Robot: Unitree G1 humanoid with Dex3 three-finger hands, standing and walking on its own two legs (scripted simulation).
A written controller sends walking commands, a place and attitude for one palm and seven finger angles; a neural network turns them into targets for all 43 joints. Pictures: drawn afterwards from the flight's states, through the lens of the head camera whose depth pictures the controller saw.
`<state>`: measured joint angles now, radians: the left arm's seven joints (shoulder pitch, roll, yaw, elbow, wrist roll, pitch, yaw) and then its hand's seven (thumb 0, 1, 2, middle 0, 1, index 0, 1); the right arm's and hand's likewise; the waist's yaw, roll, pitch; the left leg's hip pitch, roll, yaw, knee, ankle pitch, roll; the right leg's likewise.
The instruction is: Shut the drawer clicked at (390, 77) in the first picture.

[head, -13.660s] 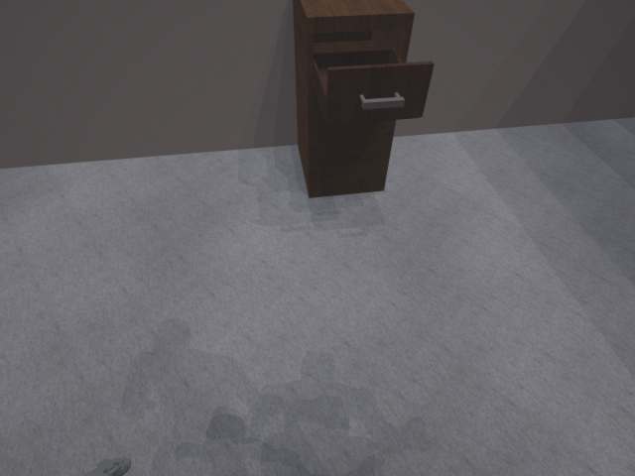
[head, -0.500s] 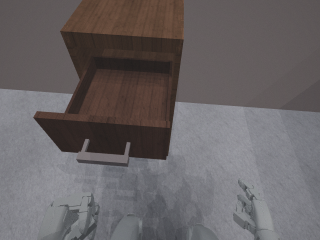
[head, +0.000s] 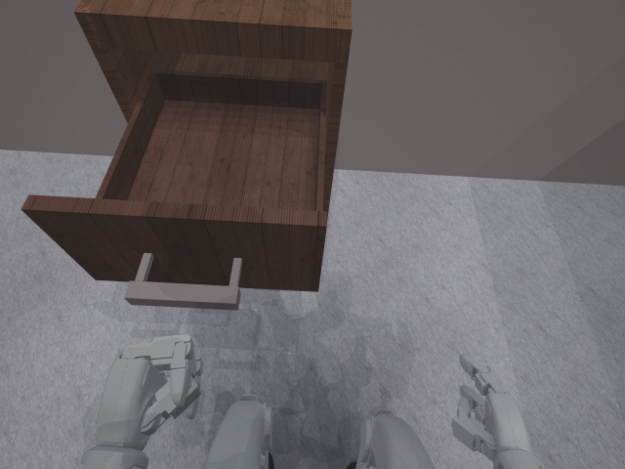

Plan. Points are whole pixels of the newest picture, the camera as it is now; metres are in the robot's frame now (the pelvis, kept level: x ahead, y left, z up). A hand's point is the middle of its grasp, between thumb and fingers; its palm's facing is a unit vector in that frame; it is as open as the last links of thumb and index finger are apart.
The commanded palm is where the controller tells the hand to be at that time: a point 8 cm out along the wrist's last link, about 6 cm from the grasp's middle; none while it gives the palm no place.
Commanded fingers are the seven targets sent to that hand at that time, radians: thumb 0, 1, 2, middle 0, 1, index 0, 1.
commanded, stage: bring the fist close to the handle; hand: left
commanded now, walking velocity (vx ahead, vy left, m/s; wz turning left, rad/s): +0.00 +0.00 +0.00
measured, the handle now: (188, 279) +0.34 +0.18 +0.02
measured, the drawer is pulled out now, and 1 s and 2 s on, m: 0.29 0.29 0.17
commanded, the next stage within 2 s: push the drawer shut in 0.58 s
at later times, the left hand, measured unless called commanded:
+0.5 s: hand (198, 370) +0.23 +0.14 +0.03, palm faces -0.01 -1.00 -0.02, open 3.3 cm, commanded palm +0.21 +0.20 +0.03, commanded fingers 0.00 0.90 0.90 -1.40 -1.60 -1.40 -1.60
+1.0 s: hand (209, 345) +0.26 +0.14 +0.02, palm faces -0.03 -1.00 -0.04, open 3.3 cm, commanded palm +0.25 +0.19 +0.03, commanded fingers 0.00 0.90 0.90 -1.40 -1.60 -1.40 -1.60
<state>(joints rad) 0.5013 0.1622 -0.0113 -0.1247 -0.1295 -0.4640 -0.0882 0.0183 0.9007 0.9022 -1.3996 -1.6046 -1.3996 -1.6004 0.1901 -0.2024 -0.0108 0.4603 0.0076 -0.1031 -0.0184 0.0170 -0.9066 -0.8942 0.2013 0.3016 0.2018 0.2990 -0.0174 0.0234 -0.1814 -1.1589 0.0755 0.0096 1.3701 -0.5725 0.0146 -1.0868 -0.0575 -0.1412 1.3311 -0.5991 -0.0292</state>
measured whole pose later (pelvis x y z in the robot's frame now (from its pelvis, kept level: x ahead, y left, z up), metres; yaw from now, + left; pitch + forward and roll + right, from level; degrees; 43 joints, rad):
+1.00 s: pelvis +0.00 +0.00 -0.01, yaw +0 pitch +24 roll -3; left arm 0.31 0.18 -0.01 -0.02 -0.12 -0.44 -0.05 0.03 0.89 0.91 -1.40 -1.60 -1.40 -1.60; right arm 0.19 -0.22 0.01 0.46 -0.01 -0.06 -0.01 0.02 -0.91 -0.89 0.20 0.30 0.20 0.30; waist -0.03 0.03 -0.19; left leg -1.23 0.07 0.00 1.40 -0.59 0.02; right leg -1.15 -0.06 -0.14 1.36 -0.61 -0.03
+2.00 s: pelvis +0.00 +0.01 +0.00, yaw -1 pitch +24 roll -2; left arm -0.28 0.20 0.09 0.51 -0.11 -0.46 -0.02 0.04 0.88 0.93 -1.40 -1.60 -1.40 -1.60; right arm 0.21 -0.25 0.01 0.58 0.00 -0.01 0.01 0.01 -0.91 -0.89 0.20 0.30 0.20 0.30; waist -0.07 0.03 -0.16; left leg -1.22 0.06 0.03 1.33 -0.54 0.03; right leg -1.16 -0.06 -0.11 1.31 -0.57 -0.01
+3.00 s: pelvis -0.01 +0.01 -0.01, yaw -2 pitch +28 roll -3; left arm -0.81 0.37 0.34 1.07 -0.05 -0.54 -0.10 0.04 0.85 0.90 -1.40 -1.60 -1.40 -1.60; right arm 0.31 -0.26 0.02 0.63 -0.04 0.06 0.02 0.01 -0.91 -0.89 0.20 0.30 0.20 0.30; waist -0.16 0.04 -0.15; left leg -1.32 0.09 0.03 1.37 -0.54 0.03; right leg -1.26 -0.04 -0.11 1.33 -0.55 -0.02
